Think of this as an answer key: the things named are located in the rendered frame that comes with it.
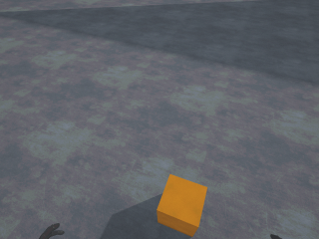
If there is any left robot hand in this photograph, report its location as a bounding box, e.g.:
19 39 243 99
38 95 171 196
39 223 65 239

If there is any carton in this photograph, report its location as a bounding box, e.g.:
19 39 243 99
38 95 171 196
157 174 207 237

